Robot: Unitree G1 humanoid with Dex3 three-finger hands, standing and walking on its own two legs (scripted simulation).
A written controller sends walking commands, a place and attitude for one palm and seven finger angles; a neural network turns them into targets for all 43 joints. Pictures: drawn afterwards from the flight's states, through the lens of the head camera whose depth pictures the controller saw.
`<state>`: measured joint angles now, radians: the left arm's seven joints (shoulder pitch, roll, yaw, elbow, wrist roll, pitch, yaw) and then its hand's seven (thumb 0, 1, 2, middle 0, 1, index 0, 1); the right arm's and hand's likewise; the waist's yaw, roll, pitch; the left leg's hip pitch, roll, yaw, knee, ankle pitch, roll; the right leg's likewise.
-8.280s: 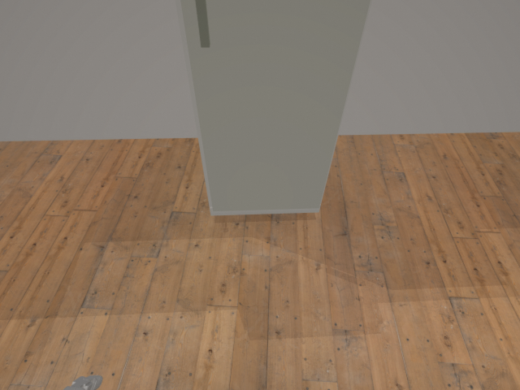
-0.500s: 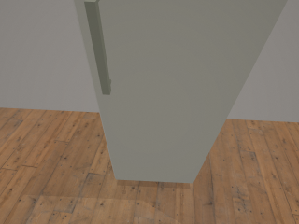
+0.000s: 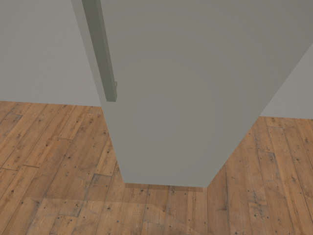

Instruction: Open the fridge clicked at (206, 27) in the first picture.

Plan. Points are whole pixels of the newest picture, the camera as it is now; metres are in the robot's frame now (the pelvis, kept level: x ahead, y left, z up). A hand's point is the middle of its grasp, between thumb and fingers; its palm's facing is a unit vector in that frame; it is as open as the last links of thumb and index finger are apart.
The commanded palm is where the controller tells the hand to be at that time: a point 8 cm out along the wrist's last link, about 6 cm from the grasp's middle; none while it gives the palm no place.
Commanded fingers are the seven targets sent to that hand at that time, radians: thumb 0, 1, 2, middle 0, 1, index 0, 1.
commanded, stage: come to a stop and stand still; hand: left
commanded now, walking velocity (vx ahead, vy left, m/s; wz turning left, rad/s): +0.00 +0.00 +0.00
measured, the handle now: (105, 49) +0.44 +0.14 +0.24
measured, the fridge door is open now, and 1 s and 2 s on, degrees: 0 0 0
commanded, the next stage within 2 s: look again from close up in 1.10 s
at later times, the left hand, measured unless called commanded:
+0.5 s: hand out of the picture +0.01 +0.18 -0.17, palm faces +0.01 -0.97 -0.25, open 7.4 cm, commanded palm none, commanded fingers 0.00 0.90 0.90 -0.20 -0.30 -0.20 -0.30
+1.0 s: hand out of the picture -0.05 +0.14 -0.17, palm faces +0.03 -0.98 -0.19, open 7.4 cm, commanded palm none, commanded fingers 0.00 0.90 0.90 -0.20 -0.30 -0.20 -0.30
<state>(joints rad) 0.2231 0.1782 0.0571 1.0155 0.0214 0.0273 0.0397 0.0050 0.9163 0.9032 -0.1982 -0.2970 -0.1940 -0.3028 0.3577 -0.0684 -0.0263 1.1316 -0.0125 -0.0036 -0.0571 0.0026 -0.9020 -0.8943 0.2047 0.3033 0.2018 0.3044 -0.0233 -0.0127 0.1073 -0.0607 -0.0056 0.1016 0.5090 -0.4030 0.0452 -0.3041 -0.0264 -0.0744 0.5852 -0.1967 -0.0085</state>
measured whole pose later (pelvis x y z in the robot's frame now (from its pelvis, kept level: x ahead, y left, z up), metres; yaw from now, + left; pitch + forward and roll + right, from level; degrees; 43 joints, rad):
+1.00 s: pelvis -0.05 -0.02 +0.00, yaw +0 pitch -2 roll +2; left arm 0.32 0.12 0.00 1.11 0.01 -0.01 0.04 0.01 0.91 0.90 -0.20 -0.30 -0.20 -0.30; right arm 0.46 -0.13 0.00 1.12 -0.02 0.00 -0.02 0.00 -0.91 -0.90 0.20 0.30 0.20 0.30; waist -0.02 0.00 0.01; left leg -0.16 -0.01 0.09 0.47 -0.28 0.01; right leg -0.33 -0.01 -0.04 0.47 -0.12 -0.04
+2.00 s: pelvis -0.02 -0.02 +0.01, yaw +0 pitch -2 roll +1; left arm 0.26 0.15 0.01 1.10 0.01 -0.02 0.04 0.01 0.92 0.90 -0.20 -0.30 -0.19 -0.30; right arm 0.33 -0.14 0.00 1.12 -0.01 -0.03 -0.03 0.00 -0.91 -0.89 0.20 0.30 0.20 0.30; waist -0.01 0.01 0.06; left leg -0.08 0.00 0.08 0.41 -0.29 0.01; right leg -0.26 0.00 -0.04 0.44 -0.14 -0.03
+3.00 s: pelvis -0.01 -0.01 -0.01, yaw +4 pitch +0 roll -1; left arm 0.28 0.38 0.34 -0.19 -0.36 -0.01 -0.33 0.00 -0.05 0.50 -0.27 -0.90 -0.26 -0.91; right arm 0.27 -0.29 0.04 0.63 0.07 -0.31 -0.10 0.02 -0.90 -0.89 0.21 0.30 0.20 0.30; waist 0.03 0.03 -0.02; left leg -0.26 0.00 0.01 0.70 -0.44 0.02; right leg -0.38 -0.02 -0.11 0.65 -0.27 -0.02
